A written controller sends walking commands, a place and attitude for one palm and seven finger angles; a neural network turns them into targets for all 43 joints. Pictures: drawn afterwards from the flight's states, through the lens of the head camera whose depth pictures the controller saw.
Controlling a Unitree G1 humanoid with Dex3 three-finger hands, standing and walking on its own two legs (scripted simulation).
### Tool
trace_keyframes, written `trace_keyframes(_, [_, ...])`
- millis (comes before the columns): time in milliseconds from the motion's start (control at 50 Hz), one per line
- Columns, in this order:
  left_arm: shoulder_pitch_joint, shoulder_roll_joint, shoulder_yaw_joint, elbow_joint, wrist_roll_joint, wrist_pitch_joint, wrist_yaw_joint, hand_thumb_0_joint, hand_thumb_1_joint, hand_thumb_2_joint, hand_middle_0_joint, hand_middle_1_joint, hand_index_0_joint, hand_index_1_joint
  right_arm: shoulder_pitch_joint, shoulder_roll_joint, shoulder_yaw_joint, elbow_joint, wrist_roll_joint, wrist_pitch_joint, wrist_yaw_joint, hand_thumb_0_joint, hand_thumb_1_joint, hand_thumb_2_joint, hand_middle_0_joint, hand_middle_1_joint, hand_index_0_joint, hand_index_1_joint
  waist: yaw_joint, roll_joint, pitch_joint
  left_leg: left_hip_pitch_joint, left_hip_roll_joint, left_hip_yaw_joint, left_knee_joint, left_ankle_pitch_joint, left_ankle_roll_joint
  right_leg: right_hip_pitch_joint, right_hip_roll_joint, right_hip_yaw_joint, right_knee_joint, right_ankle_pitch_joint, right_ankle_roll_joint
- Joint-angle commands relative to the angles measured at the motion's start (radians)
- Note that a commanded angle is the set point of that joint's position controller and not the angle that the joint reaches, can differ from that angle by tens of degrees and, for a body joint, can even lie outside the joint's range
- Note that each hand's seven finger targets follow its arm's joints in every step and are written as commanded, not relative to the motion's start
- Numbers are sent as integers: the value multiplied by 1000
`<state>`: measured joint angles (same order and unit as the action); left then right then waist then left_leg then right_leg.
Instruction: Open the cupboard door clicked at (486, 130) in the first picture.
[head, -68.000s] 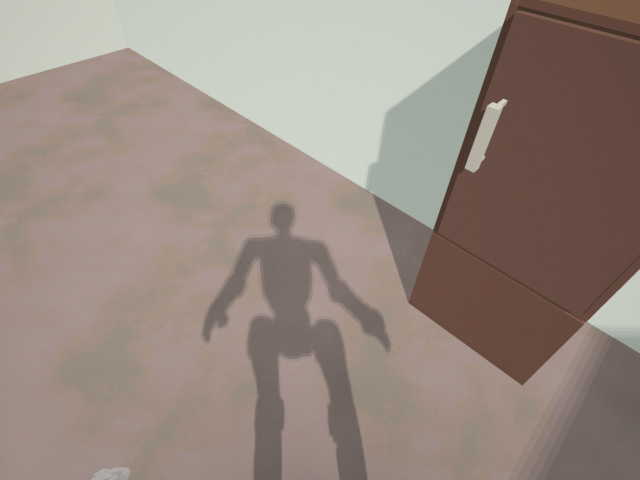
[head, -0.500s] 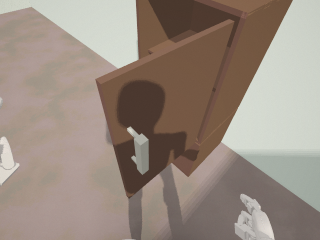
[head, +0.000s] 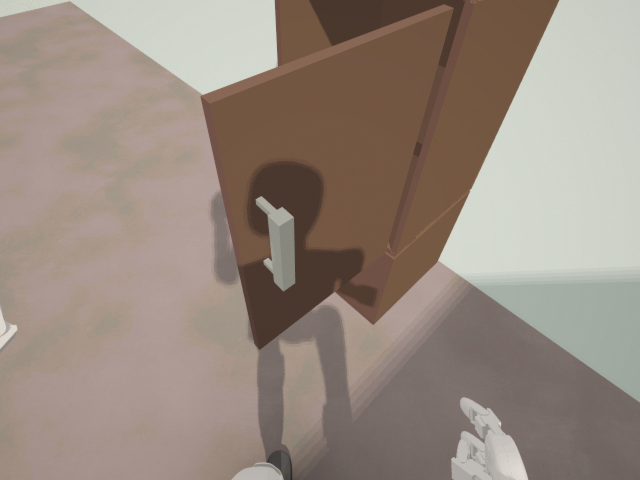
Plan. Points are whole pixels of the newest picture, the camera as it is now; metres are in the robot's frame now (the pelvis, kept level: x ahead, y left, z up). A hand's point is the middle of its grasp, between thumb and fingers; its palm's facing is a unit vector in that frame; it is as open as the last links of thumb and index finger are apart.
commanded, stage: stop stepping back and stand still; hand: left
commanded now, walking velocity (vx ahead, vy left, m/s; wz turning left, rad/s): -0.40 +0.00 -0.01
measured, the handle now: (274, 244) +0.42 +0.11 +0.02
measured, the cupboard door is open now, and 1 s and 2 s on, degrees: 87 87 87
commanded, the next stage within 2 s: let the arm hang, fingers relaxed in 0.82 s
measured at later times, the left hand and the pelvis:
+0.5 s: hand out of the picture +0.13 +0.26 +0.17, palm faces +0.38 -0.78 -0.50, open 7.4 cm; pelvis -0.07 -0.01 +0.02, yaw -2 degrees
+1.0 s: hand (59, 445) +0.13 +0.25 +0.08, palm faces +0.21 -0.83 -0.51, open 7.4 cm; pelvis -0.10 +0.00 +0.00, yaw -2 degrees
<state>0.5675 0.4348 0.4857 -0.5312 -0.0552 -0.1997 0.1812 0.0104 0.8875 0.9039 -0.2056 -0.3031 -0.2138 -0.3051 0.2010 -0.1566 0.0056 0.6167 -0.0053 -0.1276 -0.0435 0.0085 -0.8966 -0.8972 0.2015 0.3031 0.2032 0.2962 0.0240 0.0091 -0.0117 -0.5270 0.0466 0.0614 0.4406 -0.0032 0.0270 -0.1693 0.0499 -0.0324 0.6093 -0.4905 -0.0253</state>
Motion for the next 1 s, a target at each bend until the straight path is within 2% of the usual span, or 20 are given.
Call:
trace_keyframes(0, [-158, 222, 44, -215, 12, -61, 0, 0, 900, 900, -200, -300, -200, -300, -145, -144, -52, -108, 7, -23, -13, 0, -900, -900, 200, 300, 200, 300, 8, -250, -11, 140, -56, -40, 477, -420, -76, -270, -403, 437, -475, 395, -115])
trace_keyframes(40, [-169, 247, 84, -175, 39, -77, 6, 0, 900, 900, -200, -300, -200, -300, -137, -130, -26, -117, -7, -39, -19, 0, -900, -900, 200, 300, 200, 300, 17, -200, -133, -34, -60, -32, 581, -459, -66, 35, -352, 223, -252, 1158, -80])
trace_keyframes(80, [-157, 243, 87, -215, 46, -47, -10, 0, 900, 900, -200, -300, -200, -300, -178, -139, -34, -142, 18, -20, -37, 0, -900, -900, 200, 300, 200, 300, -1, -252, -154, 33, -78, 23, 435, -394, -55, 136, -264, 104, -129, 1406, -17])
trace_keyframes(140, [-35, 196, 92, -249, 9, -31, -11, 0, 900, 900, -200, -300, -200, -300, -160, -138, -7, -166, 28, -15, -61, 0, -900, -900, 200, 300, 200, 300, -28, -10, -185, 300, -124, 76, 6, -72, -32, 116, -167, 46, 7, 1219, -10])
trace_keyframes(160, [-12, 193, 93, -272, 0, -29, -9, 0, 900, 900, -200, -300, -200, -300, -133, -156, -17, -168, 28, -13, -55, 0, -900, -900, 200, 300, 200, 300, -33, 89, -227, 470, -40, 13, -78, 225, -8, 26, -122, 33, 87, 955, 22])
trace_keyframes(180, [13, 206, 99, -324, -2, -32, -9, 0, 900, 900, -200, -300, -200, -300, -109, -189, -45, -171, 25, -24, -41, 0, -900, -900, 200, 300, 200, 300, -15, 207, -262, 648, 144, -172, -43, 593, 56, -160, -66, 18, 211, 329, 39])
trace_keyframes(200, [4, 192, 87, -320, 8, -47, -11, 0, 900, 900, -200, -300, -200, -300, -55, -182, -52, -164, 16, -35, -22, 0, -900, -900, 200, 300, 200, 300, -10, 212, -261, 639, 237, -284, -48, 673, 112, -204, -29, 70, 320, -71, 32])
trace_keyframes(220, [-75, 185, 76, -318, 9, -62, -18, 0, 900, 900, -200, -300, -200, -300, -44, -192, -60, -143, 21, -47, -9, 0, -900, -900, 200, 300, 200, 300, -25, 144, -155, 548, 235, -258, -101, 517, 115, -227, -14, 91, 358, -138, 22])
trace_keyframes(280, [48, 206, 137, -238, 6, -36, -6, 0, 900, 900, -200, -300, -200, -300, -58, -168, -53, -146, -2, -63, -18, 0, -900, -900, 200, 300, 200, 300, -23, 203, -141, 430, 210, -266, -201, 96, 43, -195, -51, 51, 273, 14, 39])
trace_keyframes(360, [90, 152, 89, -195, 17, -15, -2, 0, 900, 900, -200, -300, -200, -300, -73, -163, -42, -161, 7, -45, -25, 0, -900, -900, 200, 300, 200, 300, -33, 171, -27, 130, 170, -199, -365, -527, 49, -31, -30, -25, 180, 99, 47])
trace_keyframes(400, [51, 141, 67, -183, 25, -18, 2, 0, 900, 900, -200, -300, -200, -300, -77, -163, -40, -162, 0, -49, -35, 0, -900, -900, 200, 300, 200, 300, -29, 205, -7, 66, 157, -189, -420, -631, 21, 42, -8, -64, 114, 70, 41])
trace_keyframes(500, [-64, 147, 15, -155, 40, -9, 3, 0, 900, 900, -200, -300, -200, -300, -75, -172, -48, -146, -6, -45, -48, 0, -900, -900, 200, 300, 200, 300, -26, 109, -26, 120, 59, -105, -249, -580, -21, 145, -14, -74, -264, 70, 2])
trace_keyframes(560, [-132, 216, 44, -212, 31, -14, -3, 0, 900, 900, -200, -300, -200, -300, -76, -166, -42, -127, -12, -30, -38, 0, -900, -900, 200, 300, 200, 300, -25, -164, -46, 183, -32, -72, 296, -273, -27, -89, -372, 388, -472, 140, -147])
trace_keyframes(580, [-179, 235, 69, -222, 31, -28, 7, 0, 900, 900, -200, -300, -200, -300, -100, -177, -36, -121, -17, -34, -34, 0, -900, -900, 200, 300, 200, 300, -20, -87, -38, 111, -29, -83, 401, -306, -29, -67, -420, 393, -437, 368, -181])
trace_keyframes(660, [-154, 160, 33, -93, 40, -40, 0, 0, 900, 900, -200, -300, -200, -300, -59, -157, -37, -102, 7, -36, -37, 0, -900, -900, 200, 300, 200, 300, -32, -105, -50, 69, -23, -25, 300, -275, -24, 84, -302, 189, -270, 665, -95])
trace_keyframes(760, [-128, 154, 34, -55, 31, -57, -3, 0, 900, 900, -200, -300, -200, -300, -66, -149, -33, -106, 1, -39, -45, 0, -900, -900, 200, 300, 200, 300, -18, -71, -4, 255, -45, 28, 25, -186, 8, 20, -250, 154, -213, 662, -30])
trace_keyframes(820, [-90, 156, 46, -83, 22, -66, -10, 0, 900, 900, -200, -300, -200, -300, -64, -178, -52, -133, 9, -28, -41, 0, -900, -900, 200, 300, 200, 300, -15, -7, -64, 407, 50, -62, 10, 125, 46, -28, -148, 95, -111, 695, 64])
trace_keyframes(880, [-56, 173, 64, -114, 28, -69, -19, 0, 900, 900, -200, -300, -200, -300, -56, -168, -44, -141, 8, -21, -38, 0, -900, -900, 200, 300, 200, 300, -22, 72, -96, 395, 59, -67, 39, 282, 32, -8, -113, 71, -117, 689, 47])
trace_keyframes(900, [-134, -7, -361, 634, 112, 111, -153, 0, 900, 900, -200, -300, -200, -300, -109, -357, -94, 65, 5, -32, 44, 0, -900, -900, 200, 300, 200, 300, -57, 85, -22, 274, 69, -96, 129, 335, 38, -89, -162, 10, 31, 712, 17])
trace_keyframes(980, [-183, -87, -386, 784, 92, 207, -182, 0, 900, 900, -200, -300, -200, -300, -61, -260, -53, 61, -16, 69, 45, 0, -900, -900, 200, 300, 200, 300, -7, 21, -28, 95, 146, -250, -26, -112, 90, -82, -92, 22, 40, 86, 12])
